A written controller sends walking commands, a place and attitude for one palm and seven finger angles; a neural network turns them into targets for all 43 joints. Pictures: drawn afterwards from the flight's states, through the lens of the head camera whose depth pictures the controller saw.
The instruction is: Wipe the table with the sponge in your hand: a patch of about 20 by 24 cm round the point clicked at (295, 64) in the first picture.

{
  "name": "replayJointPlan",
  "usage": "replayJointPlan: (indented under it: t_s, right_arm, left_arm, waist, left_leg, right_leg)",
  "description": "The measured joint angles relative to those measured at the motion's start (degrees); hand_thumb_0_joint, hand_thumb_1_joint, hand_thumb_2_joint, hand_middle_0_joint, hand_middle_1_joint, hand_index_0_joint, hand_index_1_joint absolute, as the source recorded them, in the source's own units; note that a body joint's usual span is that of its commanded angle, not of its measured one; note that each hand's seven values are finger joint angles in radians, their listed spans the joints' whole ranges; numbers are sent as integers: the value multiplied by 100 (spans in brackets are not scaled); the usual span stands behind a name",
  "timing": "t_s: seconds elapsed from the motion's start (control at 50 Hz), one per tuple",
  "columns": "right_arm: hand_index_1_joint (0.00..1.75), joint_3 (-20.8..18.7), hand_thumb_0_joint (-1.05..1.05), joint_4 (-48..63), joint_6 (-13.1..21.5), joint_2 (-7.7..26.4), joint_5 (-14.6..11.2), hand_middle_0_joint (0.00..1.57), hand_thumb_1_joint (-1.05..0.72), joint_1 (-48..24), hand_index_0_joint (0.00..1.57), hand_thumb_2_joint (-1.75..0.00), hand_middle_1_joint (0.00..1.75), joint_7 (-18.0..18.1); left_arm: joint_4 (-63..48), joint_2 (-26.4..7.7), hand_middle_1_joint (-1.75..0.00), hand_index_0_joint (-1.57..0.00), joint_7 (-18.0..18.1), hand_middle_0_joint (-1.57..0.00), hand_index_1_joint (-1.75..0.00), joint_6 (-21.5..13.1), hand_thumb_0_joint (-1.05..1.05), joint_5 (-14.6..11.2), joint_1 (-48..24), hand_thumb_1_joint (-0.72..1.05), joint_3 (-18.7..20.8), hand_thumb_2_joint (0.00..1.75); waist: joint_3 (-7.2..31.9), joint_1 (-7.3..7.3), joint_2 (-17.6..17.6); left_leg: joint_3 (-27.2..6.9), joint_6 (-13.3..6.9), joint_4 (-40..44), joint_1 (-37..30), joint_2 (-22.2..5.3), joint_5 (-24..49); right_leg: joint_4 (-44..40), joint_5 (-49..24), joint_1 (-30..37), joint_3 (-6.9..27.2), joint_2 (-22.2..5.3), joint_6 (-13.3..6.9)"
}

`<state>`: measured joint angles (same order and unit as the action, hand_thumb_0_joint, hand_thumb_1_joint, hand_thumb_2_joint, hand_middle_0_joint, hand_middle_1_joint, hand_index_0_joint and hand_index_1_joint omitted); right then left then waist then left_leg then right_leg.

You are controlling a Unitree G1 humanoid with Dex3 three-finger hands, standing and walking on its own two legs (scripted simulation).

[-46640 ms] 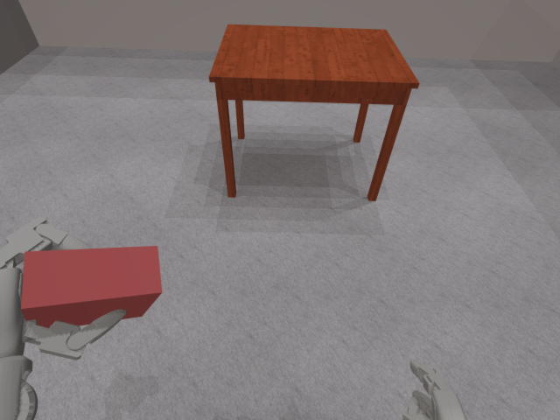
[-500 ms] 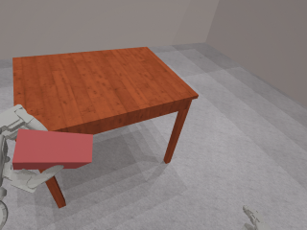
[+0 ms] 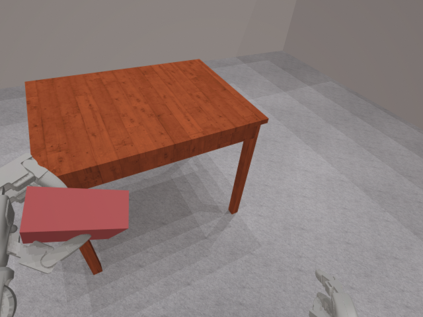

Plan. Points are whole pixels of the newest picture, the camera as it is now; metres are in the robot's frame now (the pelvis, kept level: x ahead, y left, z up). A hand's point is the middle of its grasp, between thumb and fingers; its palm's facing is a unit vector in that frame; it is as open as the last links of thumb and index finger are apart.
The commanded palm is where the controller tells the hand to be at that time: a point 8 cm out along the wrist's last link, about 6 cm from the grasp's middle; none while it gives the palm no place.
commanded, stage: stop stepping back and stand still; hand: left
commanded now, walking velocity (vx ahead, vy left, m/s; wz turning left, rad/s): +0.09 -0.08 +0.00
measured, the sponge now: (89, 217) +0.21 +0.20 +0.16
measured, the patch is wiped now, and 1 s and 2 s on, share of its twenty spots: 1.00 1.00 1.00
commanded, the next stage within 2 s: stand and wait in 0.14 s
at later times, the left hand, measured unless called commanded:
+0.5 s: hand (46, 186) +0.23 +0.25 +0.20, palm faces +0.46 -0.81 -0.35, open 9.5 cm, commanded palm +0.18 +0.28 +0.20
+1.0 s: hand (47, 188) +0.24 +0.26 +0.18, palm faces +0.45 -0.84 -0.29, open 9.5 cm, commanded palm +0.19 +0.30 +0.20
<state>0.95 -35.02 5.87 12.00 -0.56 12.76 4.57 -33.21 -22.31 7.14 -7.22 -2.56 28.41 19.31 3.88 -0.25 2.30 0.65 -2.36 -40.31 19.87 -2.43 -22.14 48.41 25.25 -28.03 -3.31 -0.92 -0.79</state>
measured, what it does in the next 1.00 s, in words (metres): stands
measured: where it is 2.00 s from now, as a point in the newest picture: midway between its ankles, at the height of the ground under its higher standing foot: outside the picture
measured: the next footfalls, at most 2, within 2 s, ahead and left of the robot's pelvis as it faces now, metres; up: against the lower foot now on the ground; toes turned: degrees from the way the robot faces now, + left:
none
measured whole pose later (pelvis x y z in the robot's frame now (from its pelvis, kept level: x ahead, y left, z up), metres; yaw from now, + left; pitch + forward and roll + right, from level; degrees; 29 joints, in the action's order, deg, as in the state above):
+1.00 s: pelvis +0.04 +0.01 +0.02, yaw +2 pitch -1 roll -1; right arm 1.4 -34.3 3.8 11.9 -0.4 9.9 4.1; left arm -25.9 -19.0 8.7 -5.4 -3.1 25.9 16.6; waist 2.8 1.1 0.5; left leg -0.8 -1.2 -28.1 11.7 0.5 -15.0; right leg 24.0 11.0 -11.6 -1.3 -0.2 0.9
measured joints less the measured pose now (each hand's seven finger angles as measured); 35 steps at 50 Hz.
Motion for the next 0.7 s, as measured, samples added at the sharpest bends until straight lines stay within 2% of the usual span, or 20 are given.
replayJointPlan:
  t_s: [0.04,0.08,0.14,0.18,0.2,0.22,0.26,0.28,0.32,0.36,0.38,0.44,0.5,0.52,0.54,0.62,0.7]
  right_arm:
    - [30,-39,1,11,112,-69,-42,20,-90,14,20,-90,30,-29]
    - [30,-21,1,24,183,-98,-87,20,-90,110,20,-90,30,-95]
    - [30,78,1,76,188,-102,-87,20,-90,245,20,-90,30,-125]
    - [30,144,1,160,140,-98,-57,20,-90,292,20,-90,30,-126]
    - [30,145,1,164,100,-61,-45,20,-90,257,20,-90,30,-136]
    - [30,115,1,99,36,-6,-42,20,-90,199,20,-90,30,-147]
    - [30,48,1,-138,-84,57,-39,20,-90,108,20,-90,30,-164]
    - [30,31,1,-234,-133,55,-47,20,-90,90,20,-90,30,-174]
    - [30,26,1,-295,-195,5,-36,20,-90,91,20,-90,30,-167]
    - [30,32,1,-154,-179,26,4,20,-90,140,20,-90,30,-115]
    - [30,6,1,-105,-149,24,25,20,-90,125,20,-90,31,-78]
    - [30,-26,1,-95,-62,-112,24,20,-90,75,20,-90,30,-23]
    - [30,54,1,-86,74,-188,-2,20,-90,82,20,-90,30,-68]
    - [30,86,1,-82,90,-194,-8,20,-90,64,20,-90,30,-96]
    - [30,106,1,-101,79,-180,-11,20,-90,25,20,-90,30,-124]
    - [30,118,1,-117,-44,-138,-10,20,-90,-122,20,-90,30,-206]
    - [30,103,1,-68,-151,-126,26,21,-90,-209,21,-90,31,-156]
  left_arm:
    - [260,-98,-140,-82,40,-81,-143,20,-1,75,-253,-51,90,106]
    - [545,-96,-141,-82,63,-81,-143,58,-1,66,-466,-51,133,106]
    - [809,29,-141,-82,94,-80,-143,108,-1,-15,-525,-50,136,106]
    - [823,34,-141,-82,74,-80,-143,149,-1,-33,-447,-50,97,106]
    - [811,80,-141,-82,39,-80,-143,161,-1,-19,-429,-50,30,106]
    - [806,177,-141,-82,-12,-80,-143,188,-1,-9,-430,-50,-96,106]
    - [739,359,-141,-82,-103,-80,-143,222,-1,-2,-372,-50,-361,106]
    - [642,395,-141,-82,-133,-80,-143,232,-1,-2,-288,-50,-434,106]
    - [319,335,-141,-82,-129,-80,-143,225,-1,-11,-76,-50,-419,106]
    - [-54,205,-141,-82,-43,-81,-143,152,-1,-18,113,-50,-279,106]
    - [-164,126,-141,-82,17,-81,-143,104,-1,-24,137,-50,-183,106]
    - [-88,-53,-141,-82,175,-81,-143,73,-1,12,16,-51,65,106]
    - [201,-94,-141,-82,223,-81,-143,98,-1,2,-191,-51,188,106]
    - [308,-70,-141,-82,213,-81,-143,95,-1,6,-260,-50,185,106]
    - [432,11,-141,-82,186,-80,-143,93,-1,11,-327,-50,136,106]
    - [707,334,-141,-82,71,-80,-143,146,-1,-15,-293,-50,-198,106]
    - [659,340,-141,-82,19,-80,-143,195,-1,-38,-19,-50,-361,106]
  waist:
    - [21,-14,35]
    - [116,-69,-26]
    - [200,-144,-156]
    - [163,-157,-163]
    - [88,-133,-229]
    - [-9,-116,-339]
    - [-125,-68,-421]
    - [-140,-27,-374]
    - [-161,26,-174]
    - [-177,-1,-109]
    - [-217,-24,-77]
    - [-283,27,70]
    - [-218,-8,20]
    - [-204,-15,-19]
    - [-200,-23,-121]
    - [-74,-75,-348]
    - [-65,-67,-238]
  left_leg:
    - [39,68,157,-117,35,272]
    - [-21,121,397,-250,39,432]
    - [-100,214,596,-373,6,514]
    - [-126,241,324,-258,8,351]
    - [-172,193,-17,-104,-29,94]
    - [-272,152,-501,85,-54,-80]
    - [-344,135,-1376,417,-1,-133]
    - [-304,125,-1554,492,34,-118]
    - [-181,68,-1157,375,46,-40]
    - [-247,16,-52,-4,-2,82]
    - [-268,73,115,-44,27,135]
    - [-126,181,279,-207,165,351]
    - [-136,201,558,-416,241,486]
    - [-145,209,566,-449,249,476]
    - [-183,220,543,-472,209,447]
    - [-258,234,583,-463,133,418]
    - [-212,207,789,-544,169,495]
  right_leg:
    - [1002,55,-210,121,37,72]
    - [1055,-31,-120,64,19,111]
    - [-280,-174,465,-20,6,125]
    - [-1371,-566,957,-13,25,78]
    - [-1516,-1100,973,-44,76,38]
    - [-1440,-1247,950,-119,145,12]
    - [-1446,-1186,1008,-220,200,-3]
    - [-1508,-1162,1040,-211,195,1]
    - [-1579,-1153,1057,-136,144,17]
    - [-1443,-1067,976,-135,128,41]
    - [-1247,-886,895,-122,93,51]
    - [-688,-272,764,181,77,115]
    - [-1334,-614,1066,185,89,166]
    - [-1621,-1120,1188,189,101,126]
    - [-1732,-1322,1265,154,146,84]
    - [-1940,-1197,1363,81,228,24]
    - [-2073,-1233,1400,127,190,49]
